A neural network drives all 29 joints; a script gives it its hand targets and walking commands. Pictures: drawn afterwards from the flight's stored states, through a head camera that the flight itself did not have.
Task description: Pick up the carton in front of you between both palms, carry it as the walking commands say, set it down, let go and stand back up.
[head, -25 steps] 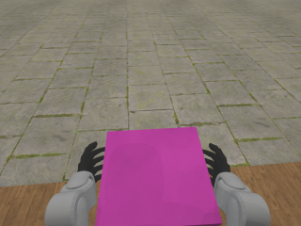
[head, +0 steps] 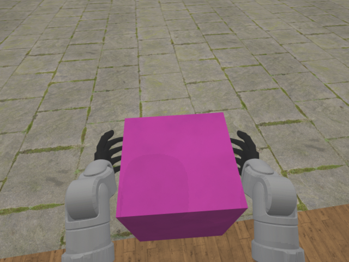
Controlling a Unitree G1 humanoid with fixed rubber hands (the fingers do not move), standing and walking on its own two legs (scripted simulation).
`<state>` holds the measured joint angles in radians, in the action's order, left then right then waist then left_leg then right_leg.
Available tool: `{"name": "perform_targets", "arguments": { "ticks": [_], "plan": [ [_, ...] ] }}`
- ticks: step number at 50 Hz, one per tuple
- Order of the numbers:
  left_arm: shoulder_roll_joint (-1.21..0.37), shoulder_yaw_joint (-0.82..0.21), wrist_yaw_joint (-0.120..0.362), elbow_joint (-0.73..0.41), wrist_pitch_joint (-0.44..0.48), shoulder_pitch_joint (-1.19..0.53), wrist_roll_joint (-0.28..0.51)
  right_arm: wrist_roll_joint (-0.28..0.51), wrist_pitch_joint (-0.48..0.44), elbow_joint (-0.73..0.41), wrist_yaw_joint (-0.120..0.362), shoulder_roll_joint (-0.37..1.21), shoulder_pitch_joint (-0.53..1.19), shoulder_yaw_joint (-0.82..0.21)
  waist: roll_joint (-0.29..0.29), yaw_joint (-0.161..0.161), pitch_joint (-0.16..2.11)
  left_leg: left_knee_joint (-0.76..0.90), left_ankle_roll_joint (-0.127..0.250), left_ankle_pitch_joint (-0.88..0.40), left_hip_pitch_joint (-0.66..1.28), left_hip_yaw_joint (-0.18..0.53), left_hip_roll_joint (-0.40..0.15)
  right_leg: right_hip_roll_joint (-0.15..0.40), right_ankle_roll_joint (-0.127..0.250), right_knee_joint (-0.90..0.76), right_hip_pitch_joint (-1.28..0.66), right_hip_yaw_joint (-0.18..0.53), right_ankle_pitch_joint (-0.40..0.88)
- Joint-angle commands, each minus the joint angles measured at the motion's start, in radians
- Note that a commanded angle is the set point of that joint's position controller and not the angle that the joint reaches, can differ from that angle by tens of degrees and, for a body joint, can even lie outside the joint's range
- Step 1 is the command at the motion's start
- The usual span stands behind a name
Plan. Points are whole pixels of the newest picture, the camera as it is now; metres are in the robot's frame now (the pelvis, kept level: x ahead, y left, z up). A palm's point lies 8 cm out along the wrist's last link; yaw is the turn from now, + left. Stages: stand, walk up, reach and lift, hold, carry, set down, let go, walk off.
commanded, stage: carry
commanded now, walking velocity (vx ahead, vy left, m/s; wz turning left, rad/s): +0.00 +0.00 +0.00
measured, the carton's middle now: (178, 182) +0.31 +0.00 +0.04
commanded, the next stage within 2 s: none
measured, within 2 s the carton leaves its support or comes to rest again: neither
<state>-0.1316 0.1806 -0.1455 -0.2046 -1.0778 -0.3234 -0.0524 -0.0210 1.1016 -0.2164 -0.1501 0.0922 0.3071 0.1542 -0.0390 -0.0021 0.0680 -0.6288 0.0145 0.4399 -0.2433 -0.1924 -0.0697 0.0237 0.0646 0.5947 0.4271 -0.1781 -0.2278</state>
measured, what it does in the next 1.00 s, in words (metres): steps on the spot: left foot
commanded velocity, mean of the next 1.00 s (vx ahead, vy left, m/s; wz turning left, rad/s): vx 0.00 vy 0.00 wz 0.00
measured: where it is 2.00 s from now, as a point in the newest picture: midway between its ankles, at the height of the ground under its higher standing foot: outside the picture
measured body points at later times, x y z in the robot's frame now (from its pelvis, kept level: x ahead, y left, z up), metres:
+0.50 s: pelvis +0.06 +0.01 +0.02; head +0.11 +0.02 +0.47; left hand +0.41 +0.17 +0.11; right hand +0.41 -0.14 +0.11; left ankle -0.06 +0.09 -0.71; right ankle +0.06 -0.09 -0.71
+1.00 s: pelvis +0.07 +0.03 +0.01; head +0.08 +0.04 +0.46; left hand +0.41 +0.20 +0.11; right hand +0.41 -0.11 +0.11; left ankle +0.00 +0.12 -0.72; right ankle +0.08 -0.07 -0.72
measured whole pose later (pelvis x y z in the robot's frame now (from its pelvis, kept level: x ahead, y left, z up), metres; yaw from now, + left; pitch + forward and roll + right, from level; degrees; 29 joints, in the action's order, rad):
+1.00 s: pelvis +0.07 +0.03 +0.01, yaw +1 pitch +3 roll -1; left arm -0.12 0.24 -0.14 -0.09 -1.07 -0.44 -0.05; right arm -0.05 1.08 -0.11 -0.15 0.13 0.41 0.23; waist 0.00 0.01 0.06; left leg -0.55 0.03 0.40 -0.21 -0.10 -0.01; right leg 0.03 0.02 0.55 0.33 -0.15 -0.27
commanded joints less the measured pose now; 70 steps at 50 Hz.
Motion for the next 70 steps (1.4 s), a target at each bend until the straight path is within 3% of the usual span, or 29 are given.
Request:
{"name": "perform_targets", "arguments": {
  "ticks": [1, 5, 7, 10, 12, 18, 20, 22, 23, 24, 26, 28, 29, 30, 32, 34, 35, 36, 37, 38, 39, 40, 41, 42, 43, 44, 47, 49, 70],
  "plan": [
    [-0.596, -0.534, 0.003, 0.039, 0.0, -0.501, 0.174, 0.162, -0.021, -0.022, -0.001, 0.637, 0.594, -0.549, 0.14, -0.004, 0.332, 0.069, -0.007, -0.214, 0.042, 0.082, -0.022, 0.192, 0.074, -0.067, -0.307, 0.214, 0.703],
    [-0.673, -0.511, 0.004, 0.107, 0.024, -0.592, 0.172, 0.16, -0.051, 0.07, -0.006, 0.709, 0.673, -0.52, 0.076, -0.003, 0.41, 0.017, -0.011, -0.571, 0.119, 0.087, -0.057, 0.148, 0.042, 0.04, -0.315, 0.132, 0.763],
    [-0.712, -0.521, 0.007, 0.111, 0.033, -0.63, 0.18, 0.159, -0.062, 0.088, -0.004, 0.745, 0.693, -0.515, 0.066, -0.003, 0.428, 0.003, -0.018, -0.604, 0.115, 0.087, -0.052, 0.152, 0.047, 0.052, -0.334, 0.129, 0.836],
    [-0.758, -0.55, 0.016, 0.084, 0.042, -0.663, 0.202, 0.166, -0.071, 0.071, 0.005, 0.786, 0.708, -0.524, 0.091, 0.002, 0.432, 0.047, -0.028, -0.515, 0.085, 0.078, -0.023, 0.157, 0.057, 0.041, -0.393, 0.139, 0.946],
    [-0.779, -0.576, 0.024, 0.046, 0.044, -0.662, 0.22, 0.18, -0.073, 0.032, 0.013, 0.802, 0.707, -0.541, 0.094, 0.004, 0.43, 0.09, -0.031, -0.528, 0.098, 0.073, -0.011, 0.15, 0.057, 0.037, -0.411, 0.139, 0.953],
    [-0.765, -0.63, 0.033, -0.044, 0.035, -0.625, 0.233, 0.19, -0.068, -0.058, 0.029, 0.767, 0.656, -0.575, -0.024, -0.002, 0.418, 0.032, -0.009, -0.988, 0.252, 0.081, -0.059, 0.049, 0.014, -0.044, -0.289, 0.045, 0.587],
    [-0.758, -0.635, 0.035, -0.051, 0.032, -0.615, 0.229, 0.191, -0.065, -0.076, 0.033, 0.754, 0.649, -0.584, 0.002, 0.002, 0.42, -0.011, -0.015, -0.902, 0.171, 0.076, -0.05, 0.059, 0.023, -0.069, -0.389, 0.051, 0.708],
    [-0.752, -0.636, 0.036, -0.047, 0.027, -0.599, 0.223, 0.196, -0.061, -0.084, 0.038, 0.747, 0.643, -0.592, 0.108, 0.016, 0.432, 0.044, -0.04, -0.477, -0.046, 0.064, -0.003, 0.141, 0.081, -0.019, -0.608, 0.133, 1.094],
    [-0.75, -0.639, 0.037, -0.044, 0.024, -0.6, 0.22, 0.198, -0.059, -0.083, 0.04, 0.75, 0.644, -0.595, 0.158, 0.02, 0.418, 0.136, -0.043, -0.215, -0.114, 0.063, 0.033, 0.171, 0.105, -0.013, -0.676, 0.168, 1.203],
    [-0.746, -0.642, 0.037, -0.04, 0.021, -0.597, 0.219, 0.198, -0.057, -0.079, 0.042, 0.749, 0.646, -0.592, 0.161, 0.021, 0.404, 0.248, -0.041, -0.184, -0.113, 0.062, 0.047, 0.176, 0.107, -0.001, -0.699, 0.169, 1.206],
    [-0.744, -0.642, 0.037, -0.027, 0.016, -0.58, 0.216, 0.192, -0.049, -0.062, 0.045, 0.742, 0.641, -0.581, 0.121, 0.024, 0.392, 0.328, -0.044, -0.526, 0.086, 0.057, 0.039, 0.13, 0.069, 0.027, -0.557, 0.126, 1.0],
    [-0.742, -0.635, 0.034, -0.019, 0.012, -0.565, 0.205, 0.185, -0.043, -0.036, 0.046, 0.734, 0.612, -0.571, -0.069, -0.002, 0.395, 0.173, -0.03, -1.252, 0.438, 0.098, -0.076, 0.038, 0.01, 0.074, -0.164, 0.018, 0.412],
    [-0.748, -0.634, 0.032, -0.019, 0.011, -0.566, 0.198, 0.18, -0.042, -0.033, 0.046, 0.733, 0.606, -0.567, -0.177, -0.022, 0.354, 0.113, 0.018, -1.547, 0.564, 0.155, -0.142, -0.029, -0.022, 0.043, 0.042, -0.028, -0.033],
    [-0.75, -0.63, 0.031, -0.022, 0.011, -0.585, 0.194, 0.173, -0.041, -0.036, 0.045, 0.732, 0.61, -0.562, -0.189, -0.047, 0.324, 0.094, 0.067, -1.597, 0.615, 0.181, -0.171, -0.04, -0.035, 0.023, 0.141, -0.012, -0.15],
    [-0.751, -0.618, 0.03, -0.015, 0.008, -0.603, 0.195, 0.176, -0.042, -0.045, 0.046, 0.732, 0.639, -0.57, -0.144, -0.05, 0.307, 0.08, 0.082, -1.444, 0.54, 0.168, -0.165, -0.037, -0.033, -0.06, 0.089, 0.008, -0.05],
    [-0.745, -0.599, 0.031, -0.005, 0.005, -0.596, 0.189, 0.181, -0.044, -0.047, 0.048, 0.74, 0.663, -0.579, -0.111, -0.001, 0.34, 0.019, 0.045, -1.235, 0.344, 0.095, -0.117, -0.02, -0.016, -0.19, -0.185, 0.001, 0.275],
    [-0.737, -0.591, 0.032, 0.005, 0.004, -0.596, 0.182, 0.18, -0.043, -0.04, 0.047, 0.739, 0.664, -0.58, -0.037, 0.013, 0.373, -0.049, 0.01, -0.948, 0.167, 0.073, -0.08, 0.053, 0.02, -0.141, -0.389, 0.069, 0.677],
    [-0.737, -0.589, 0.03, 0.022, 0.005, -0.597, 0.174, 0.186, -0.042, -0.039, 0.047, 0.741, 0.672, -0.581, 0.086, 0.025, 0.433, -0.143, -0.045, -0.558, -0.042, 0.092, -0.03, 0.197, 0.116, -0.027, -0.615, 0.198, 1.154],
    [-0.742, -0.587, 0.028, 0.035, 0.007, -0.582, 0.175, 0.192, -0.041, -0.043, 0.045, 0.746, 0.676, -0.588, 0.201, 0.035, 0.445, -0.17, -0.056, 0.002, -0.172, 0.119, 0.039, 0.277, 0.19, -0.039, -0.692, 0.279, 1.35],
    [-0.741, -0.592, 0.027, 0.034, 0.009, -0.581, 0.184, 0.193, -0.04, -0.039, 0.044, 0.75, 0.679, -0.585, 0.208, 0.025, 0.432, -0.054, -0.035, 0.159, -0.163, 0.162, 0.026, 0.279, 0.186, -0.065, -0.653, 0.271, 1.207],
    [-0.748, -0.601, 0.029, 0.027, 0.011, -0.591, 0.192, 0.189, -0.041, -0.031, 0.04, 0.755, 0.683, -0.577, 0.168, 0.012, 0.413, 0.104, -0.018, 0.108, -0.104, 0.156, 0.016, 0.248, 0.153, -0.075, -0.599, 0.232, 1.008],
    [-0.751, -0.604, 0.032, 0.024, 0.012, -0.601, 0.195, 0.182, -0.04, -0.018, 0.037, 0.757, 0.668, -0.567, 0.15, -0.006, 0.409, 0.242, -0.01, -0.076, 0.029, 0.138, 0.004, 0.214, 0.099, -0.078, -0.5, 0.189, 0.776],
    [-0.748, -0.601, 0.034, 0.031, 0.012, -0.597, 0.194, 0.172, -0.038, -0.005, 0.035, 0.754, 0.653, -0.557, 0.146, -0.008, 0.381, 0.274, -0.003, -0.23, 0.118, 0.141, -0.004, 0.17, 0.05, -0.084, -0.378, 0.165, 0.518],
    [-0.743, -0.59, 0.035, 0.031, 0.011, -0.602, 0.183, 0.162, -0.038, 0.01, 0.032, 0.754, 0.655, -0.552, 0.08, -0.005, 0.357, 0.216, 0.021, -0.475, 0.151, 0.209, -0.084, 0.118, 0.004, -0.082, -0.266, 0.126, 0.276],
    [-0.753, -0.592, 0.038, 0.018, 0.008, -0.632, 0.182, 0.148, -0.041, 0.014, 0.027, 0.755, 0.674, -0.545, -0.009, -0.003, 0.324, 0.165, 0.043, -0.624, 0.124, 0.222, -0.132, 0.095, -0.015, -0.1, -0.252, 0.116, 0.133],
    [-0.757, -0.593, 0.038, 0.025, 0.006, -0.655, 0.187, 0.146, -0.04, 0.018, 0.028, 0.757, 0.682, -0.542, -0.031, 0.001, 0.314, 0.148, 0.044, -0.691, 0.13, 0.214, -0.134, 0.09, -0.017, -0.082, -0.242, 0.115, 0.134],
    [-0.75, -0.591, 0.033, 0.057, 0.002, -0.656, 0.197, 0.146, -0.039, 0.037, 0.029, 0.741, 0.677, -0.531, -0.025, 0.003, 0.334, 0.112, 0.029, -0.748, 0.127, 0.189, -0.105, 0.101, -0.011, -0.034, -0.269, 0.12, 0.323],
    [-0.745, -0.577, 0.026, 0.085, -0.002, -0.638, 0.19, 0.137, -0.036, 0.053, 0.024, 0.73, 0.661, -0.516, -0.022, 0.003, 0.351, 0.097, 0.026, -0.748, 0.136, 0.18, -0.094, 0.107, -0.009, -0.022, -0.27, 0.122, 0.368],
    [-0.759, -0.526, 0.015, 0.135, -0.002, -0.669, 0.165, 0.148, -0.033, 0.098, 0.019, 0.771, 0.73, -0.506, 0.027, -0.002, 0.327, 0.138, 0.034, -0.457, 0.059, 0.191, -0.076, 0.123, -0.01, -0.074, -0.279, 0.15, 0.294]
  ]
}}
